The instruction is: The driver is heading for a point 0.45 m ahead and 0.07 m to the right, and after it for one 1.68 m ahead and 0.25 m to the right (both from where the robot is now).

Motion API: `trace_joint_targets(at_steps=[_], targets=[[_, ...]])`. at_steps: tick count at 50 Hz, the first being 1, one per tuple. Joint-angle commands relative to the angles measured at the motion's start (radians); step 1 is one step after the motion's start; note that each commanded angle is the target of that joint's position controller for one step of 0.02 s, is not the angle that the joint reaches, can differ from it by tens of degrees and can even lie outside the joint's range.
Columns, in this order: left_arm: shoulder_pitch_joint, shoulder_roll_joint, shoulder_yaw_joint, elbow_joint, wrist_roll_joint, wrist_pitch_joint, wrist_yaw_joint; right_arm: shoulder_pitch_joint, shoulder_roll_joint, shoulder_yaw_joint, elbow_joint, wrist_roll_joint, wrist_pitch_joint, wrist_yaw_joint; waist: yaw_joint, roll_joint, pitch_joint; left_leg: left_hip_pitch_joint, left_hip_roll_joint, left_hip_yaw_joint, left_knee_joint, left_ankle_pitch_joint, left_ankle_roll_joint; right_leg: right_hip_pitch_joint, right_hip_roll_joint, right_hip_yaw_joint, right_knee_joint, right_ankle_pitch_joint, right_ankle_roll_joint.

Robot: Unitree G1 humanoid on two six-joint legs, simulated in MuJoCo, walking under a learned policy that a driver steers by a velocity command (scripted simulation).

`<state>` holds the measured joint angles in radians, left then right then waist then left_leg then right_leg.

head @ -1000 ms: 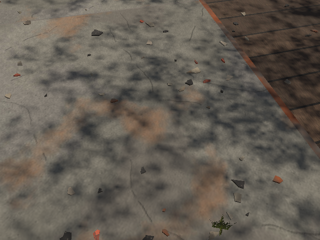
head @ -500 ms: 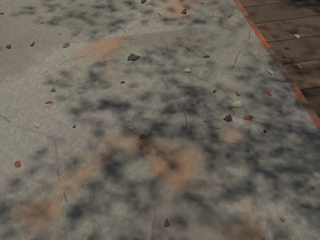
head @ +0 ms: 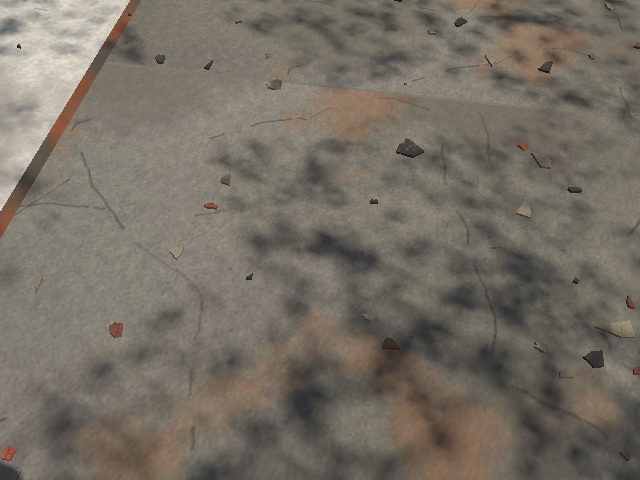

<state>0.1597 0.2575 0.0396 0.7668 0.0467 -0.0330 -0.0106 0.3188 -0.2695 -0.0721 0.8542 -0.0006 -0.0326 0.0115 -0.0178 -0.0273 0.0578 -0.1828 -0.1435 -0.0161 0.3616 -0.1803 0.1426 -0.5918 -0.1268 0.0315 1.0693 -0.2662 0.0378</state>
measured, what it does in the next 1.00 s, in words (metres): walks ahead: right foot, then left foot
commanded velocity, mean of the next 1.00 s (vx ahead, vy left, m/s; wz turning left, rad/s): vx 0.50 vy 0.00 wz -0.13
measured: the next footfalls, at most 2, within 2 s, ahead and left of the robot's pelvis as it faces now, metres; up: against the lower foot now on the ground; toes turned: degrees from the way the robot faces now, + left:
right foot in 0.32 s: +0.36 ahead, -0.11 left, +0.00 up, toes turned +7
left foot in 0.84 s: +0.63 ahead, +0.07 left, +0.00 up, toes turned -10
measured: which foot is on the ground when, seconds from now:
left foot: down 0.00-0.34, up 0.36-0.82, down 0.84-1.00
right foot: up 0.00-0.30, down 0.32-0.84, up 0.86-1.00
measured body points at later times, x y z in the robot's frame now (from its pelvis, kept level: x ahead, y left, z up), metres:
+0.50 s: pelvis +0.29 -0.05 +0.00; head +0.31 -0.06 +0.45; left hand +0.33 +0.23 -0.12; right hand +0.40 -0.31 -0.13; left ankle +0.24 +0.07 -0.66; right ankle +0.32 -0.11 -0.74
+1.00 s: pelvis +0.55 -0.01 +0.00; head +0.58 +0.01 +0.45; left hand +0.67 +0.26 -0.13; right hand +0.63 -0.29 -0.10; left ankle +0.59 +0.08 -0.74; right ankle +0.47 -0.11 -0.66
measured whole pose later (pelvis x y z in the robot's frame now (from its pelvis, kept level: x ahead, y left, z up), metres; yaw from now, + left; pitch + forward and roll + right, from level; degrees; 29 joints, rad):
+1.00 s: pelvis +0.55 -0.01 +0.00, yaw -13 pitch +1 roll +0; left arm 0.31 0.31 0.08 0.82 0.03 -0.01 -0.03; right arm 0.20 -0.25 -0.02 0.76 -0.03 -0.08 -0.01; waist 0.03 -0.04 0.02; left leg -0.25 -0.02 0.07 0.41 -0.18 0.04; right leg -0.44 0.02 0.04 1.10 -0.35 -0.05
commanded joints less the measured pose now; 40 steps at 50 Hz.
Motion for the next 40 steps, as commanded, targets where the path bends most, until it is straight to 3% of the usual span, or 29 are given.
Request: trace_joint_targets(at_steps=[1, 8, 10, 13, 14, 15, 16, 17, 18, 19, 20, 21, 24, 26, 29, 32, 36, 38, 40], targets=[[-0.007, 0.074, 0.018, -0.056, 0.001, 0.012, -0.002, 0.04, -0.149, -0.034, -0.053, 0.001, -0.023, -0.004, 0.006, 0.06, -0.025, 0.031, 0.251, -0.263, -0.169, 0.257, 0.123, -0.069, 0.011, -0.028, -0.099, 0.106, 0.024], [-0.226, 0.073, 0.004, -0.131, -0.011, -0.004, -0.014, 0.16, -0.154, -0.035, -0.034, -0.007, -0.02, -0.015, -0.077, 0.087, -0.011, 0.177, 0.252, -0.314, -0.101, 0.351, 0.095, -0.116, 0.073, -0.021, -0.369, 0.24, 0.015], [-0.238, 0.068, -0.002, -0.137, -0.014, -0.014, -0.019, 0.172, -0.144, -0.028, -0.025, -0.012, -0.023, -0.022, -0.081, 0.098, -0.01, 0.211, 0.269, -0.297, -0.09, 0.413, 0.081, -0.071, 0.084, -0.042, -0.442, 0.254, -0.011], [-0.145, 0.095, 0.008, -0.112, -0.016, -0.023, -0.016, 0.135, -0.158, -0.024, -0.02, -0.017, -0.035, -0.029, -0.028, 0.119, -0.013, 0.208, 0.297, -0.268, -0.053, 0.576, 0.029, 0.126, 0.116, -0.06, -0.53, 0.188, -0.079], [-0.061, 0.118, 0.019, -0.084, -0.019, -0.026, -0.008, 0.123, -0.171, -0.026, -0.016, -0.02, -0.039, -0.029, 0.009, 0.119, -0.049, 0.222, 0.287, -0.242, 0.038, 0.731, 0.014, 0.227, 0.148, -0.074, -0.544, 0.133, -0.103], [0.079, 0.135, 0.03, -0.039, -0.019, -0.033, 0.004, 0.113, -0.175, -0.025, -0.011, -0.023, -0.039, -0.026, 0.077, 0.085, -0.121, 0.219, 0.246, -0.19, 0.215, 0.801, -0.003, 0.379, 0.173, -0.092, -0.602, 0.137, -0.13], [0.232, 0.175, 0.043, -0.009, -0.007, -0.041, 0.016, 0.116, -0.144, -0.014, -0.023, -0.023, -0.041, -0.023, 0.14, 0.038, -0.222, 0.094, 0.205, -0.152, 0.459, 0.607, -0.019, 0.596, 0.048, 0.047, -0.61, 0.06, -0.176], [0.313, 0.29, 0.07, -0.003, 0.01, -0.041, 0.019, 0.226, -0.056, 0.003, -0.046, 0.004, -0.043, -0.016, 0.096, -0.186, -0.335, -0.206, 0.039, -0.057, 0.83, 0.052, -0.075, 0.844, -0.218, 0.535, -0.665, -0.013, -0.318], [0.257, 0.246, 0.067, 0.016, -0.029, -0.023, 0.002, 0.233, -0.103, 0.0, -0.037, -0.025, -0.046, -0.014, 0.06, -0.196, -0.304, -0.379, 0.017, -0.078, 0.923, -0.307, -0.071, 0.824, -0.249, 0.803, -0.813, -0.062, -0.362], [0.15, 0.176, 0.053, -0.006, -0.044, -0.018, -0.006, 0.139, -0.124, -0.001, -0.047, -0.042, -0.043, -0.013, 0.029, -0.075, -0.131, -0.44, 0.098, -0.085, 0.941, -0.218, -0.069, 0.681, -0.212, 0.66, -0.814, -0.134, -0.348], [0.104, 0.125, 0.041, -0.013, -0.042, -0.02, -0.012, 0.046, -0.123, 0.004, -0.066, -0.045, -0.048, -0.006, 0.035, 0.006, -0.066, -0.43, 0.136, -0.075, 0.888, -0.152, -0.074, 0.572, -0.158, 0.523, -0.824, -0.051, -0.325], [0.099, 0.107, 0.034, -0.002, -0.035, -0.024, -0.012, 0.011, -0.11, 0.007, -0.08, -0.045, -0.047, -0.001, 0.019, 0.005, -0.032, -0.412, 0.165, -0.066, 0.827, -0.128, -0.081, 0.507, -0.104, 0.432, -0.838, 0.06, -0.298], [0.151, 0.115, 0.035, 0.042, -0.044, -0.041, -0.008, 0.018, -0.081, 0.021, -0.088, -0.056, -0.023, 0.008, -0.01, -0.046, -0.052, -0.343, 0.186, -0.035, 0.722, -0.112, -0.124, 0.445, -0.027, 0.313, -0.853, 0.307, -0.284], [0.182, 0.137, 0.044, 0.055, -0.049, -0.042, -0.005, -0.029, -0.072, 0.028, -0.105, -0.053, -0.016, 0.009, -0.005, -0.04, -0.05, -0.371, 0.194, -0.016, 0.661, -0.094, -0.152, 0.429, -0.014, 0.285, -0.873, 0.321, -0.3], [0.234, 0.141, 0.049, 0.07, -0.051, -0.034, 0.0, -0.182, -0.063, 0.038, -0.157, -0.048, -0.012, 0.009, 0.033, -0.036, -0.008, -0.431, 0.205, 0.003, 0.505, 0.014, -0.186, 0.419, 0.009, 0.275, -0.904, 0.289, -0.289], [0.288, 0.147, 0.056, 0.082, -0.05, -0.03, 0.002, -0.29, -0.049, 0.048, -0.19, -0.04, -0.015, 0.013, 0.074, -0.04, -0.016, -0.421, 0.189, 0.007, 0.369, 0.121, -0.197, 0.454, 0.029, 0.272, -0.876, 0.323, -0.258], [0.338, 0.154, 0.061, 0.087, -0.036, -0.022, 0.011, -0.386, -0.054, 0.054, -0.227, -0.027, -0.027, 0.011, 0.106, -0.044, -0.028, -0.396, 0.155, 0.003, 0.267, 0.125, -0.188, 0.525, 0.014, 0.311, -0.792, 0.445, -0.246], [0.315, 0.165, 0.066, 0.075, -0.031, -0.019, 0.018, -0.366, -0.07, 0.051, -0.23, -0.024, -0.035, 0.008, 0.083, -0.054, -0.035, -0.319, 0.142, -0.013, 0.206, 0.079, -0.17, 0.528, 0.002, 0.346, -0.745, 0.47, -0.225], [0.259, 0.183, 0.072, 0.056, -0.031, -0.019, 0.019, -0.24, -0.1, 0.038, -0.194, -0.022, -0.046, -0.003, 0.017, -0.054, -0.072, -0.11, 0.11, -0.008, 0.125, 0.021, -0.141, 0.472, 0.021, 0.362, -0.649, 0.52, -0.191]])
Velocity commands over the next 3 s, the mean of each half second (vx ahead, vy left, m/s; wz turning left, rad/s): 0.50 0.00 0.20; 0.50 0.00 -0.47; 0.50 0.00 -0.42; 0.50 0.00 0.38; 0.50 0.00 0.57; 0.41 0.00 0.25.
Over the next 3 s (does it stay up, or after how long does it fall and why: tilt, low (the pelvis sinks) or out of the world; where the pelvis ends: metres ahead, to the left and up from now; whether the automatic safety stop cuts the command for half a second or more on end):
stays up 1.54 -0.20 -0.01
